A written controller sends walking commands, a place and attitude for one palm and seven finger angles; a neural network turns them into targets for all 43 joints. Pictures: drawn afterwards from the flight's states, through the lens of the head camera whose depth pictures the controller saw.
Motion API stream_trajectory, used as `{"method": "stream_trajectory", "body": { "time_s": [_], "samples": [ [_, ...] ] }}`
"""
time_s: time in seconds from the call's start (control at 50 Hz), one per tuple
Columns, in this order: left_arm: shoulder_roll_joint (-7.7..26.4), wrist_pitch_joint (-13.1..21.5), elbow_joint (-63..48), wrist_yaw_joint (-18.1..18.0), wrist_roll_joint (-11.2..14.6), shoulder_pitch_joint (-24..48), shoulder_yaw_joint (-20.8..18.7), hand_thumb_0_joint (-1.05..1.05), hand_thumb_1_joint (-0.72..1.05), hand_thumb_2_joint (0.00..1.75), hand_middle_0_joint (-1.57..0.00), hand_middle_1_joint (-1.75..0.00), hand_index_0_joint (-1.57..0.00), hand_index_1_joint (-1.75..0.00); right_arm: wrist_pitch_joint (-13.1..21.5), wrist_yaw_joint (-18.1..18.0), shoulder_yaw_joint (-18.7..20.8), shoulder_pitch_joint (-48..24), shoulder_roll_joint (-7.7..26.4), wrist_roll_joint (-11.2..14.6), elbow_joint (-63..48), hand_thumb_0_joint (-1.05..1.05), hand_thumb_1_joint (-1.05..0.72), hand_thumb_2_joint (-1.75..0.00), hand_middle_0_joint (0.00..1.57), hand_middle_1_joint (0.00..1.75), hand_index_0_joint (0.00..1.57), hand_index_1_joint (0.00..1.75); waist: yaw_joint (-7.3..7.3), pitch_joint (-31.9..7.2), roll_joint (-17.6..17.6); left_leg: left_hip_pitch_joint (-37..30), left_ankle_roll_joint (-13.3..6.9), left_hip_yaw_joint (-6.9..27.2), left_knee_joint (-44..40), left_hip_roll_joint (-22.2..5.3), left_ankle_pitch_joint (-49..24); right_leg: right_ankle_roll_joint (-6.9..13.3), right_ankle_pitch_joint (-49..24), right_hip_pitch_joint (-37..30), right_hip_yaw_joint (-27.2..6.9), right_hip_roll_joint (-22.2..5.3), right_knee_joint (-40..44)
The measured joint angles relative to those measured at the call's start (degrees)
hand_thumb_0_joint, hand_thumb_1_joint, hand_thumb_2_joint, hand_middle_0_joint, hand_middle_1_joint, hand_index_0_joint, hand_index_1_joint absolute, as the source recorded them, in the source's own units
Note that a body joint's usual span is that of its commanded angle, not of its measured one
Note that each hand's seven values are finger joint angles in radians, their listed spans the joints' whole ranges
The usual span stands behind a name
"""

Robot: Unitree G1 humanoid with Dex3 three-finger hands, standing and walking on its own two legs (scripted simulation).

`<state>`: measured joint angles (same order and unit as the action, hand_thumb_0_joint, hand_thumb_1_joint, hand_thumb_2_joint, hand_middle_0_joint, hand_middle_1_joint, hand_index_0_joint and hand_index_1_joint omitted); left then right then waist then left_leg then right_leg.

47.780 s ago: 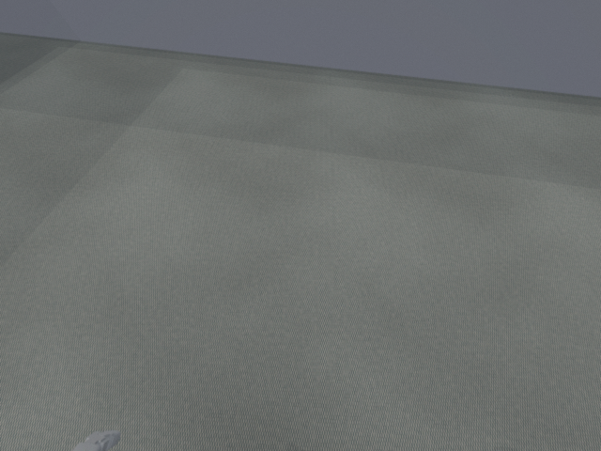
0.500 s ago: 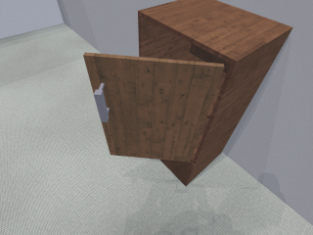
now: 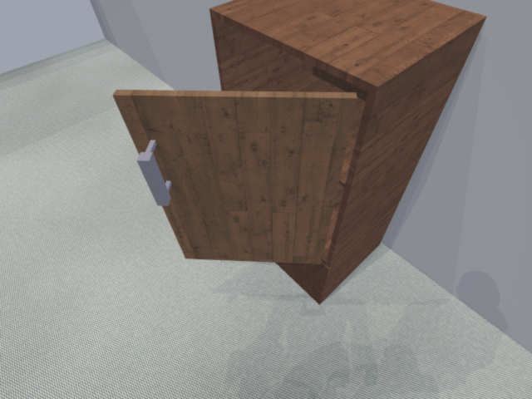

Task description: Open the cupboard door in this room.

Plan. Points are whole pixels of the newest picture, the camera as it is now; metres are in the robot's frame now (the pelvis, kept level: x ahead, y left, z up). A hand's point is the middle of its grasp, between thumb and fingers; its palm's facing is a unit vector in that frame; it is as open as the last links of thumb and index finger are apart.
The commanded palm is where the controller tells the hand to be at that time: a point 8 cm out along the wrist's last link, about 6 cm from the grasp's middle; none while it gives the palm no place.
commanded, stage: come to a stop and stand still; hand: left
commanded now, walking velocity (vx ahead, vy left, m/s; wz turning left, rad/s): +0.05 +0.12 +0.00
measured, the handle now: (158, 173) +0.53 +0.28 -0.01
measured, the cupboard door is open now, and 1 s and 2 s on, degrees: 44 44 44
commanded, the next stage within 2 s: look again from close up in 0.76 s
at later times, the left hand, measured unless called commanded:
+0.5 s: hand out of the picture -0.03 +0.20 -0.17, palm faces +0.05 -0.99 -0.16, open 7.4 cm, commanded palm none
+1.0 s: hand out of the picture -0.03 +0.20 -0.18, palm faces +0.00 -0.98 -0.17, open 7.4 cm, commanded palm none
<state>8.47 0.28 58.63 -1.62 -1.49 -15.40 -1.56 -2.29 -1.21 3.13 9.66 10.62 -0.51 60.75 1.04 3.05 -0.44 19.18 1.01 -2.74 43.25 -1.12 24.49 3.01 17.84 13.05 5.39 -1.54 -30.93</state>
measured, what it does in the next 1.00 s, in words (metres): steps on the spot: left foot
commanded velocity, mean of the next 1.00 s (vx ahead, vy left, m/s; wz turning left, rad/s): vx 0.00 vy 0.01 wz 0.00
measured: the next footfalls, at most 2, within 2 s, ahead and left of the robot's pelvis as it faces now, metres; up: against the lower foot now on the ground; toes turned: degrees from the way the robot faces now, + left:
left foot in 0.16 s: +0.01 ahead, +0.14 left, +0.00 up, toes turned +3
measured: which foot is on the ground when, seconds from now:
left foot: up 0.00-0.14, down 0.16-1.00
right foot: down 0.00-1.00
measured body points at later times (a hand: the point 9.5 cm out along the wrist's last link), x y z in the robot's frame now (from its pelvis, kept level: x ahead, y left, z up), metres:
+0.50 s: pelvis -0.02 +0.04 +0.01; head -0.01 +0.05 +0.46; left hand -0.03 +0.26 -0.16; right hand -0.03 -0.17 -0.15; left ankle -0.03 +0.13 -0.74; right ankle -0.01 -0.08 -0.74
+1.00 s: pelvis -0.01 +0.05 +0.00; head +0.00 +0.04 +0.45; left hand -0.02 +0.25 -0.16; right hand -0.02 -0.17 -0.16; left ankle -0.03 +0.13 -0.74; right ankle -0.01 -0.08 -0.74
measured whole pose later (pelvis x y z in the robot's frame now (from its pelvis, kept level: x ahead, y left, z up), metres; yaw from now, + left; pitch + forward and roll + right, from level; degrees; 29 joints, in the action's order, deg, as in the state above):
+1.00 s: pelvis -0.01 +0.05 +0.00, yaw +0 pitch -1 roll +0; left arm 6.4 1.3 65.3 -2.3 -1.0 -17.4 1.1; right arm 1.9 -1.7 -0.3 18.0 8.3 -0.7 61.9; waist -0.5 1.7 -1.2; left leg 10.8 -2.4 -5.4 28.7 0.4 17.6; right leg -0.8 15.2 13.1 4.3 -2.9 -29.0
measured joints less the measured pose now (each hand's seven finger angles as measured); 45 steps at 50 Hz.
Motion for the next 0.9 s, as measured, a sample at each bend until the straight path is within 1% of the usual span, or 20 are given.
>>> {"method": "stream_trajectory", "body": {
  "time_s": [0.08,0.12,0.16,0.18,0.24,0.32,0.44,0.54,0.74,0.86,0.9],
  "samples": [
    [0.51,0.29,0.81,0.01,0.02,0.49,-0.25,0.01,0.93,0.89,-0.20,-0.30,-0.20,-0.30,0.21,-0.10,-0.48,1.86,0.15,0.05,1.29,0.00,-0.91,-0.90,0.20,0.29,0.20,0.30,0.30,-0.29,1.32,-3.86,0.81,-0.14,-4.35,0.20,0.00,0.02,-1.40,-0.77,0.16,0.06,1.96],
    [0.85,0.21,1.32,0.18,0.25,0.71,-0.32,0.01,0.93,0.89,-0.20,-0.30,-0.20,-0.30,0.48,-0.24,-0.75,2.51,0.05,0.07,1.58,0.00,-0.91,-0.90,0.20,0.29,0.20,0.30,0.26,-0.26,1.75,-6.17,0.88,-0.39,-9.10,0.19,-2.48,-0.20,-1.74,-0.74,0.36,0.05,2.11],
    [0.97,-0.07,1.99,0.32,0.51,0.92,-0.37,0.01,0.93,0.89,-0.20,-0.30,-0.20,-0.30,1.07,-0.36,-1.03,3.24,0.03,0.03,1.77,0.00,-0.91,-0.90,0.20,0.29,0.20,0.30,-0.03,-0.30,1.39,-9.02,0.55,-0.40,-15.38,-0.39,-7.54,-0.63,-1.70,-0.55,0.95,0.48,1.61],
    [1.13,-0.30,2.48,0.38,0.63,1.27,-0.41,0.01,0.92,0.89,-0.20,-0.30,-0.20,-0.30,1.35,-0.48,-1.12,3.38,-0.25,-0.07,2.14,0.00,-0.91,-0.90,0.20,0.29,0.20,0.30,-0.15,-0.07,1.60,-9.49,-0.43,-0.38,-16.36,-0.33,-9.03,-0.90,-1.62,-0.58,1.12,0.39,1.27],
    [1.54,-1.13,3.76,0.42,0.70,1.74,-0.43,0.01,0.92,0.89,-0.20,-0.30,-0.20,-0.30,1.61,-0.46,-1.88,4.07,-1.53,-0.28,3.11,0.00,-0.91,-0.90,0.20,0.29,0.20,0.30,0.16,-0.18,2.59,-10.11,-0.99,-0.86,-16.69,-0.09,-8.90,-1.62,-2.88,-1.69,0.70,0.22,3.04],
    [1.38,-1.35,4.96,0.45,0.70,1.84,0.01,0.01,0.92,0.89,-0.20,-0.30,-0.20,-0.30,1.82,-0.49,-2.81,5.35,-3.05,-0.46,3.92,0.01,-0.91,-0.90,0.20,0.29,0.20,0.30,0.12,-1.08,2.68,-10.53,-1.45,-0.99,-18.68,0.43,-9.91,-2.29,-4.79,-2.49,0.60,-0.10,5.85],
    [0.64,-0.82,6.23,0.36,0.66,0.56,0.57,0.01,0.92,0.90,-0.20,-0.30,-0.19,-0.30,2.29,-0.49,-3.16,6.96,-4.02,-0.32,4.77,0.01,-0.92,-0.90,0.20,0.29,0.20,0.30,-0.12,-1.45,2.14,-10.99,-2.38,-1.38,-21.09,1.57,-11.38,-3.14,-5.97,-2.55,0.21,-1.08,7.46],
    [-0.21,-0.50,7.26,0.18,0.69,-0.95,0.87,0.00,0.91,0.90,-0.20,-0.30,-0.19,-0.30,2.90,-0.61,-3.35,7.63,-4.71,-0.16,5.11,0.01,-0.92,-0.90,0.20,0.29,0.20,0.30,-0.41,-1.31,1.87,-11.30,-2.82,-1.87,-21.78,1.98,-11.59,-3.57,-6.18,-2.53,-0.30,-1.43,7.77],
    [-1.88,-0.24,8.18,-0.06,0.68,-2.24,1.22,0.00,0.91,0.90,-0.20,-0.30,-0.19,-0.30,3.57,-1.00,-3.43,7.80,-5.18,0.00,5.55,0.01,-0.91,-0.90,0.20,0.29,0.20,0.30,-0.54,-1.04,1.87,-11.79,-3.14,-2.66,-21.87,2.15,-11.08,-3.93,-5.76,-2.53,-1.12,-1.56,7.43],
    [-2.32,-0.01,8.01,-0.16,0.66,-1.96,1.30,0.00,0.91,0.90,-0.20,-0.30,-0.19,-0.30,3.80,-1.17,-3.37,7.64,-5.04,-0.01,5.64,0.01,-0.91,-0.90,0.20,0.29,0.20,0.30,-0.65,-1.06,1.92,-12.01,-3.05,-2.73,-21.64,2.01,-10.64,-3.89,-5.38,-2.73,-1.20,-1.43,7.27],
    [-2.51,0.61,7.64,-0.90,0.53,-1.76,1.99,0.00,0.91,0.90,-0.20,-0.30,-0.19,-0.30,3.46,-0.80,-3.55,7.60,-4.27,0.12,4.56,0.01,-0.91,-0.90,0.20,0.29,0.20,0.30,-0.81,-1.06,1.14,-10.11,-2.99,-2.56,-18.85,1.42,-9.50,-3.81,-5.12,-1.77,-0.97,-1.02,6.38]
  ]
}}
